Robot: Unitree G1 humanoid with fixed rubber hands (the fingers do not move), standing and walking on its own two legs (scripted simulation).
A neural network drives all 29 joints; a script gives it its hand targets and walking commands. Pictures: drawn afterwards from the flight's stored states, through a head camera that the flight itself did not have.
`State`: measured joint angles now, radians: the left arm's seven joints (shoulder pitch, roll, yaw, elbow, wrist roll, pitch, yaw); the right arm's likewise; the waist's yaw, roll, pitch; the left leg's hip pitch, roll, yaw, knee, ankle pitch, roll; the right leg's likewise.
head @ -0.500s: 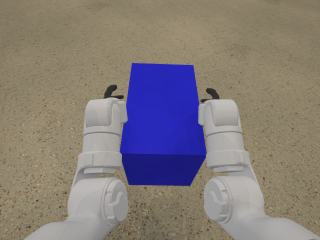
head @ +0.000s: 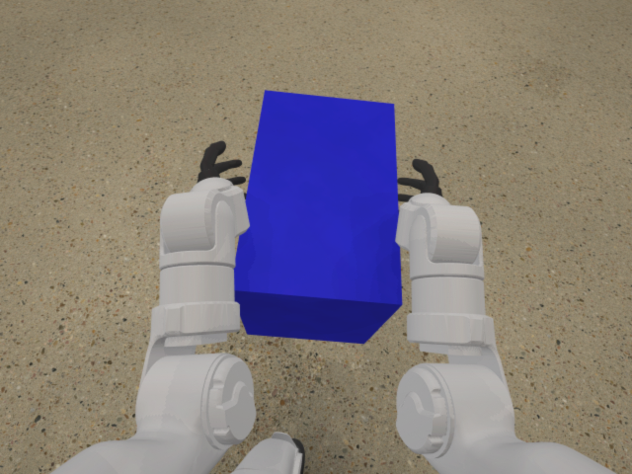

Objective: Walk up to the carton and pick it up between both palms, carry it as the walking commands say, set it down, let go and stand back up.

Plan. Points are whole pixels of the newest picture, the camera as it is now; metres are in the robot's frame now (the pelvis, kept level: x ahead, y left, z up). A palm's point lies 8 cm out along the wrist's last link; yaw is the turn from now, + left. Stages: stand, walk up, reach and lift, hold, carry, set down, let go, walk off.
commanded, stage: carry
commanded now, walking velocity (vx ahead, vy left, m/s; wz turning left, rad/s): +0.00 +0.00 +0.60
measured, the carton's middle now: (317, 224) +0.43 +0.02 +0.04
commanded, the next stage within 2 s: none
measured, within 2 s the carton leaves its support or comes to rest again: neither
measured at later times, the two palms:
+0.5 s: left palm (58, 298) +0.27 +0.28 +0.11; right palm (301, 253) +0.33 +0.04 +0.11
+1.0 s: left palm out of the picture +0.11 +0.41 +0.13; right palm (129, 330) +0.24 +0.20 +0.10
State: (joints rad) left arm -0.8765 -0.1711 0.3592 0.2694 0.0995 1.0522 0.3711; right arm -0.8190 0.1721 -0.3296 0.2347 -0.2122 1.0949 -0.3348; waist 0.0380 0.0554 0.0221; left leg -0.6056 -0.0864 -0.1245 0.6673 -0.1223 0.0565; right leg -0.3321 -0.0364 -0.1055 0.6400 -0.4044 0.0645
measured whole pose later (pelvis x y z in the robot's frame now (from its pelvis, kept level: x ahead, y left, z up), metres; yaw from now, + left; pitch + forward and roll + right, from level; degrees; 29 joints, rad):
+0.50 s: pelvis -0.06 +0.05 -0.01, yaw +16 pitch +3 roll -4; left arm -0.83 -0.20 0.35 0.29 0.14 1.09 0.37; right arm -0.80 0.17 -0.36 0.29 -0.21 1.11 -0.33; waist 0.02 0.03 0.01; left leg -0.58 -0.04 -0.07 0.89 -0.35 -0.18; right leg -0.31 -0.18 -0.25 0.70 -0.39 0.10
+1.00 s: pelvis -0.14 +0.10 +0.00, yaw +32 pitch +4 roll -1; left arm -0.79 -0.21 0.35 0.15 0.11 1.07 0.38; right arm -0.72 0.23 -0.34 0.17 -0.19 1.05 -0.33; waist 0.04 -0.02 0.03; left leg -0.56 -0.18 -0.08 0.65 -0.26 -0.02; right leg -0.17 -0.08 -0.14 0.61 -0.50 0.04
